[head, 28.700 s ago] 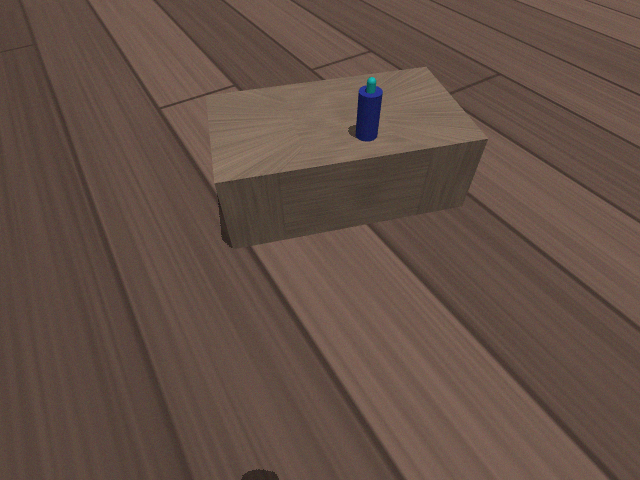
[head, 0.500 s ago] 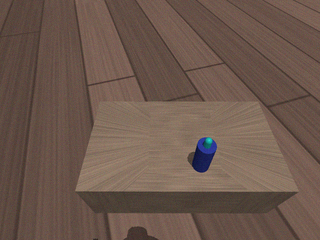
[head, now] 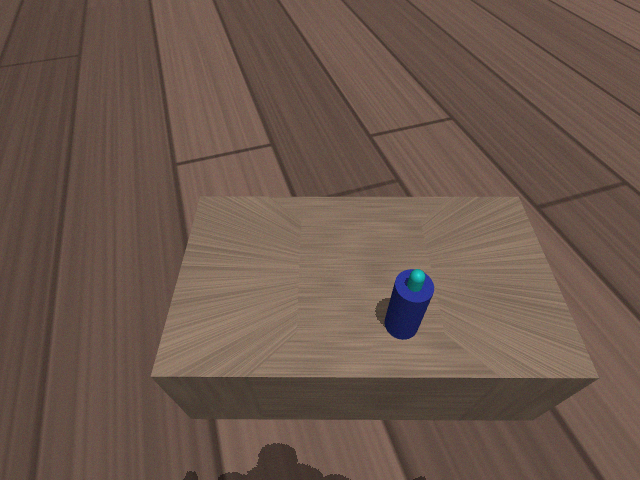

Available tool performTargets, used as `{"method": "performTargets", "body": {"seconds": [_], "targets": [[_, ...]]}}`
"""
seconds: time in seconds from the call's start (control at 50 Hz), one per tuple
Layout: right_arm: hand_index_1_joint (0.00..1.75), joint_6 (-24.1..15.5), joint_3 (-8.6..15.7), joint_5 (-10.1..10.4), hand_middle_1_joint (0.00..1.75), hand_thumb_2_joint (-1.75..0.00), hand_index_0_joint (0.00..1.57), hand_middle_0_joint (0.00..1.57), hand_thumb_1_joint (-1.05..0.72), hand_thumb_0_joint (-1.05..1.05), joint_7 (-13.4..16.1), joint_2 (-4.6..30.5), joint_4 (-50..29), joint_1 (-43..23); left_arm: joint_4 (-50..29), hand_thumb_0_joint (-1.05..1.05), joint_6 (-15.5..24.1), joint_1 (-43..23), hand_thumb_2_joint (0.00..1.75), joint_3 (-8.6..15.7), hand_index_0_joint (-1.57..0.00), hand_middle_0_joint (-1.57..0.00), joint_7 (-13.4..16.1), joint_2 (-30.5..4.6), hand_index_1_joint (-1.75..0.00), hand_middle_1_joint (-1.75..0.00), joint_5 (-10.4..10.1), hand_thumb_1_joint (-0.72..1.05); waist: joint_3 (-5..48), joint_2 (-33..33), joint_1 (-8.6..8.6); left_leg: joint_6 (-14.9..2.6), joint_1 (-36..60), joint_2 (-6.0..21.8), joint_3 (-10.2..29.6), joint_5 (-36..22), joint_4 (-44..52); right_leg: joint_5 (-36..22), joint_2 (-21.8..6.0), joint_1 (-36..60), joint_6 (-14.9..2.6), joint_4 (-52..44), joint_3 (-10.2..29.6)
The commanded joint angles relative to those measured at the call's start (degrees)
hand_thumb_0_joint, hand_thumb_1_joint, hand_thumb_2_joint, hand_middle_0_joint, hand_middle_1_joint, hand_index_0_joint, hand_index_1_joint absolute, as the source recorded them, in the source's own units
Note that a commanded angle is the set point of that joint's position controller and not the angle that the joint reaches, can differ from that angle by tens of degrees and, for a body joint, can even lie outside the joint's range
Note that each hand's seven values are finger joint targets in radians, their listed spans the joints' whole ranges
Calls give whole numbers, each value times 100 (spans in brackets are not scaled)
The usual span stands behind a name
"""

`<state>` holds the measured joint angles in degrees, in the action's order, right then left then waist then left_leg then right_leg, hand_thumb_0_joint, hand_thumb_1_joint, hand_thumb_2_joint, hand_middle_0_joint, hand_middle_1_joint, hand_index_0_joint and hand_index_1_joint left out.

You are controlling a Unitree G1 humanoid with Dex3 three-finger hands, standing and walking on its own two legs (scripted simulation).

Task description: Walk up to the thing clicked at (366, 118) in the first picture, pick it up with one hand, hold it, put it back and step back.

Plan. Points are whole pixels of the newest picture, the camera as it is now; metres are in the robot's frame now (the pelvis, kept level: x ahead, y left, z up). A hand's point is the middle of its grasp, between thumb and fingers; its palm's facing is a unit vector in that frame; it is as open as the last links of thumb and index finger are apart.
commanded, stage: step back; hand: right
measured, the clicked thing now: (409, 300) +0.51 -0.17 -0.31
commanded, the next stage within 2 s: none
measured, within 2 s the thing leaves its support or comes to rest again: neither
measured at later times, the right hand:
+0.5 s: hand out of the picture -0.01 -0.24 -0.17, palm faces -0.06 +0.90 -0.44, open 7.4 cm
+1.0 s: hand out of the picture -0.07 -0.22 -0.17, palm faces +0.06 +0.94 -0.35, open 7.4 cm
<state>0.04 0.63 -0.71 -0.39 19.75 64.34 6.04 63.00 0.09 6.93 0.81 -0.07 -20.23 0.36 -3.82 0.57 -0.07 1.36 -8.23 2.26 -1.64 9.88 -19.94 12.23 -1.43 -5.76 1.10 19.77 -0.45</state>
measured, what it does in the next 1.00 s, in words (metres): walks backwards: left foot, then right foot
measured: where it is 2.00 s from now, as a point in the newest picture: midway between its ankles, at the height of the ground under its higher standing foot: outside the picture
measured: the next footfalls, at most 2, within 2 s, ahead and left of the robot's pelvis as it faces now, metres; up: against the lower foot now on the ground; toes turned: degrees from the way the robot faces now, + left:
left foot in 0.46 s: -0.07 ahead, +0.13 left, +0.00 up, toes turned -1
right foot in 0.90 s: -0.12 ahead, -0.05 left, +0.00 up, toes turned +0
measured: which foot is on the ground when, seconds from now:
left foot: down 0.00-0.24, up 0.26-0.44, down 0.46-0.94, up 0.96-1.00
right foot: down 0.00-0.48, up 0.50-0.88, down 0.90-1.00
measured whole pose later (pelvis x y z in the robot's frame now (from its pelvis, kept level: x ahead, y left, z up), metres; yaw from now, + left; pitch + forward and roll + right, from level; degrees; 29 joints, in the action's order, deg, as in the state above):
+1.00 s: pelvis -0.17 +0.04 -0.02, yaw -4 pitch -3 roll +0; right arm 2.7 2.7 -0.4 1.3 20.6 51.0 5.7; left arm 48.9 -2.4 8.7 3.8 0.0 -20.6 2.1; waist -10.0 -1.5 0.2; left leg -1.2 -20.9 -3.1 1.2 26.0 -46.7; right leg 18.0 4.1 -14.4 -3.5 35.3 2.5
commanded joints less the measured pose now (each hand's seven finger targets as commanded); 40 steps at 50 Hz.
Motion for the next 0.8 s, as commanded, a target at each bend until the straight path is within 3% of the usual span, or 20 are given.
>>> {"method": "performTargets", "body": {"seconds": [0.0,0.12,0.16,0.2,0.22,0.24,0.26,0.32,0.4,0.42,0.44,0.46,0.48,0.5,0.54,0.56,0.58,0.62,0.7,0.78], "targets": [[30,3,340,89,30,-90,20,20,-90,0,60,1401,-506,-137,-555,0,30,-21,90,445,-20,-20,126,-1424,-30,-30,-73,90,512,-43,8,-484,146,578,420,-2133,-504,-2074,-447,-241,-321,404,324],[30,127,473,90,30,-90,20,20,-90,0,40,1514,-857,-234,-912,0,-97,-70,90,452,-20,-20,100,-1306,-30,-30,-29,90,950,-393,0,-798,-129,720,629,-1404,-744,-1107,-330,-478,-497,1101,399],[30,169,485,93,30,-90,20,20,-90,0,29,1469,-960,-268,-971,0,-113,-32,90,482,-20,-20,83,-1387,-30,-30,-2,90,924,-263,31,-792,-363,564,578,-849,-1037,-935,-466,-607,-627,1041,599],[30,204,472,82,30,-90,20,20,-90,0,18,1355,-1067,-288,-1057,0,-113,-54,90,550,-20,-20,66,-1600,-30,-30,35,90,798,162,73,-540,-487,114,322,-36,-1697,-1170,-948,-836,-932,495,1081],[30,235,461,79,30,-90,20,20,-90,0,3,1259,-1071,-243,-1118,0,-116,-186,90,603,-20,-20,69,-1773,-30,-30,73,90,631,667,81,-385,-605,-346,41,678,-2410,-1317,-1354,-1045,-1202,91,1511],[30,280,473,64,30,-90,20,20,-90,0,2,1213,-1127,-194,-1234,0,-98,-331,90,644,-20,-20,85,-1929,-30,-30,140,90,465,1132,135,-337,-932,-636,134,2091,-3383,-1501,-1836,-1212,-1585,-152,1978],[30,318,483,32,30,-90,20,20,-90,0,-2,1254,-1154,-26,-1344,0,-71,-424,90,686,-20,-20,96,-1993,-30,-30,216,90,395,1173,93,-358,-1003,-528,455,2352,-3936,-1466,-2010,-1474,-1777,-146,2106],[30,264,516,143,30,-90,20,20,-90,0,-9,1326,-1142,415,-1571,0,-80,-850,90,641,-20,-20,132,-1743,-30,-30,210,90,503,1102,-164,-391,-987,-387,699,2056,-3845,-1821,-1518,-1338,-1450,415,1350],[30,104,455,33,30,-90,20,20,-90,0,60,1311,-1172,658,-1713,0,-162,-531,90,585,-20,-20,144,-1559,-30,-30,112,90,855,776,-67,-316,-980,-273,288,1093,-1357,-2034,-1121,-183,-951,1366,1062],[30,60,474,-41,30,-90,20,20,-90,0,89,1250,-1169,794,-1764,0,-222,-576,90,568,-20,-20,126,-1566,-30,-30,43,90,789,593,-210,-258,-664,-208,239,-20,-400,-1985,-961,-358,-789,1741,900],[30,25,553,-124,30,-90,20,20,-90,0,117,1477,-1228,663,-1830,0,-277,-406,90,519,-20,-20,110,-1290,-30,-30,-22,90,816,-318,-57,-266,-217,339,1067,-1523,-131,-1166,-392,-841,-533,2484,545],[30,1,660,-200,30,-90,20,20,-90,0,136,1910,-1330,591,-1878,0,-300,-261,90,457,-20,-20,135,-986,-30,-30,-33,90,769,-1508,72,-363,572,1158,2227,-3566,-298,1667,442,-2216,-338,3266,358],[30,17,705,-163,30,-90,20,20,-90,0,150,2080,-1367,605,-1831,0,-337,-296,90,482,-20,-20,185,-1060,-30,-30,7,90,757,-1010,-2,-545,715,1213,1954,-4550,-733,2117,695,-2501,-303,3656,778],[30,24,737,-120,30,-90,20,20,-90,0,175,2273,-1482,668,-1853,0,-341,-403,90,499,-20,-20,251,-1098,-30,-30,27,90,844,-1542,-278,-761,340,1650,2668,-4073,-397,2423,771,-2395,-226,3917,1086],[30,23,678,-129,30,-90,20,20,-90,0,256,1873,-1541,269,-1769,0,-345,-581,90,539,-20,-20,242,-1257,-30,-30,11,90,660,-1152,-133,-481,456,1122,1871,-3730,-469,1861,754,-2456,-251,4273,1431],[30,34,611,-161,30,-90,20,20,-90,0,293,1628,-1578,18,-1722,0,-354,-298,90,519,-20,-20,212,-1193,-30,-30,-33,90,582,-1046,92,-218,618,759,1340,-3785,-571,1402,786,-2624,-272,4301,1390],[30,25,601,-109,30,-90,20,20,-90,0,321,1599,-1648,-60,-1718,0,-356,-37,90,496,-20,-20,215,-1160,-30,-30,-33,90,607,-1098,177,-228,798,797,1277,-3696,-606,1254,783,-2692,-270,4329,1256],[30,22,614,-56,30,-90,20,20,-90,0,348,1451,-1658,110,-1702,0,-331,44,90,539,-20,-20,211,-1150,-30,-30,35,90,725,-868,73,-571,1151,899,1369,-3588,-718,1272,711,-2512,-133,4202,1114],[30,40,638,-36,30,-90,20,20,-90,0,366,1411,-1648,492,-1908,0,-256,-160,90,537,-20,-20,181,-1098,-30,-30,71,90,673,-604,-195,-853,1306,1042,1341,-3326,-765,1366,572,-2327,-33,3240,913],[30,55,664,-44,30,-90,20,20,-90,0,310,1557,-1764,399,-1910,0,-241,-56,90,581,-20,-20,135,-1122,-30,-30,100,90,709,-699,-198,-1031,790,1204,1455,-2544,-702,1323,371,-1643,-139,2440,590]]}}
